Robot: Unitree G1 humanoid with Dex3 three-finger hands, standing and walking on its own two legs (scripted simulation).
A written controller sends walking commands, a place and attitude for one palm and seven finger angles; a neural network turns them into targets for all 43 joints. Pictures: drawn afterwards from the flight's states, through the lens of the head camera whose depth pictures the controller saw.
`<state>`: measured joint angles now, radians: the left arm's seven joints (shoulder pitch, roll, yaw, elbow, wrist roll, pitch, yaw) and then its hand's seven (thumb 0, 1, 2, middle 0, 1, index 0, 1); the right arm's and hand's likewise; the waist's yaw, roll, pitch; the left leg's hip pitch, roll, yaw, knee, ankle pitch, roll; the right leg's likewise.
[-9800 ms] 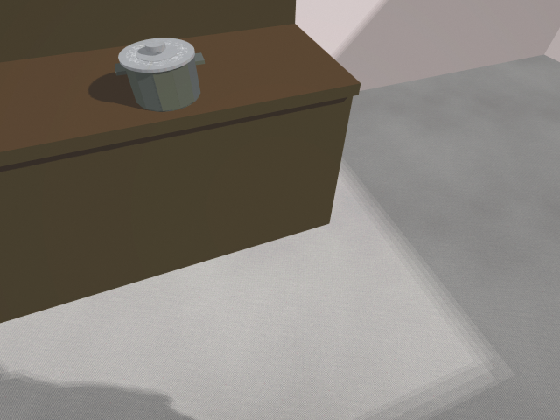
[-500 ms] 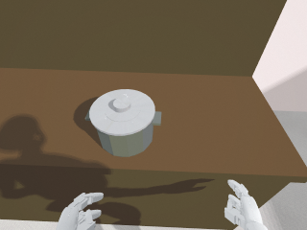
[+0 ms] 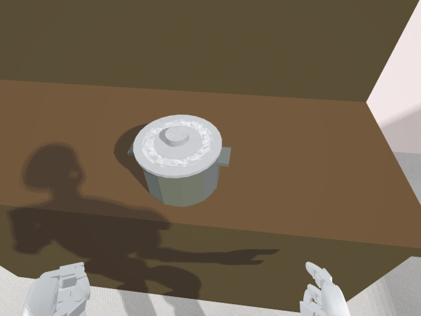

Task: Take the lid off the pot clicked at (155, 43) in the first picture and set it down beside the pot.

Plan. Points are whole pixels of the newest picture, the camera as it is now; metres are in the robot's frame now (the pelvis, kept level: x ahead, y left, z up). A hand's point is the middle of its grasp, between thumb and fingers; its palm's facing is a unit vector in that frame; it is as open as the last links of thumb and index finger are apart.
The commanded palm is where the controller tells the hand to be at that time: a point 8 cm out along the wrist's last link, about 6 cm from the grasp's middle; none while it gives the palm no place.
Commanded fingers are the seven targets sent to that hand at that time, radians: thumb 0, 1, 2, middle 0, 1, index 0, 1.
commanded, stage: raise the hand higher, near the body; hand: left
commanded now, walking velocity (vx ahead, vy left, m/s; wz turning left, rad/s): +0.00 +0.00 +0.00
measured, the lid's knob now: (177, 135) +0.45 +0.13 +0.10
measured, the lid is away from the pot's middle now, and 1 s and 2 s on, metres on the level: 0.00 0.00 0.00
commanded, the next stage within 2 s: reach forward and open the fingers in 0.68 s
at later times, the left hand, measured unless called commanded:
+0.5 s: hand (80, 264) +0.17 +0.24 +0.06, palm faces +0.27 -0.87 -0.42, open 3.1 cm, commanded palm +0.12 +0.27 +0.10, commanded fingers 0.00 0.90 0.90 -1.30 -1.50 -1.30 -1.50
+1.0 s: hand (63, 233) +0.20 +0.26 +0.10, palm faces +0.06 -0.23 -0.97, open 2.9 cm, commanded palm +0.18 +0.26 +0.15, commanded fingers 0.00 0.53 1.08 -1.16 -1.07 -1.16 -1.07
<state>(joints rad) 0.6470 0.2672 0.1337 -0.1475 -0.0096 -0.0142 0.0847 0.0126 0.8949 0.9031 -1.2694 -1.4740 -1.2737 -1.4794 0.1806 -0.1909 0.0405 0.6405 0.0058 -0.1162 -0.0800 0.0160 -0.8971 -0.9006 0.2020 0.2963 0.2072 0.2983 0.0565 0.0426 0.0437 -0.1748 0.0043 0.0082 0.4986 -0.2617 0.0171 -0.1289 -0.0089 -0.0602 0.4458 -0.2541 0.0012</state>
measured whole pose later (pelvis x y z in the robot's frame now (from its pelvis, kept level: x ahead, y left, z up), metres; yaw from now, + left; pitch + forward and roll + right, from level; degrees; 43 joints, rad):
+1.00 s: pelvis +0.01 +0.00 +0.00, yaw -3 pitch +0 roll +0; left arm 0.52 0.52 0.14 -0.45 0.66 0.17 0.10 0.01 0.78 0.93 -1.24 -1.38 -1.25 -1.38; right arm 0.08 -0.28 0.03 0.56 -0.01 0.12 -0.01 0.01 -0.90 -0.90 0.20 0.30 0.20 0.30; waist 0.09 0.10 0.01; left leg -0.22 0.01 0.06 0.48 -0.27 0.02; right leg -0.20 0.00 -0.01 0.46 -0.26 0.00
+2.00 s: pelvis -0.03 +0.02 +0.00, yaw +0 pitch -2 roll -1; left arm -0.23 0.71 -0.01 -0.15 0.76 0.14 -0.36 0.00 -0.31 1.48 -0.85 -0.09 -0.86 -0.09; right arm 0.04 -0.27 0.06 0.60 0.05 0.10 -0.01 0.01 -0.90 -0.90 0.20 0.30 0.20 0.30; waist 0.08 0.11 0.06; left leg -0.22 -0.04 0.02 0.42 -0.16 0.06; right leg -0.19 -0.05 -0.05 0.41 -0.18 0.02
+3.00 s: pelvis +0.00 +0.00 +0.00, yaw +0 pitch +1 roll +0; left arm -0.53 0.54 -0.16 0.07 0.79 0.30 -0.37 0.00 -0.32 1.51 -0.85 -0.08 -0.86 -0.09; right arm 0.06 -0.28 0.05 0.59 0.09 0.17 0.05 0.01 -0.90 -0.90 0.20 0.30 0.20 0.30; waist 0.05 0.13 0.00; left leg -0.25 -0.02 0.02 0.44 -0.21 0.02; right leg -0.24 -0.03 -0.05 0.46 -0.24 0.00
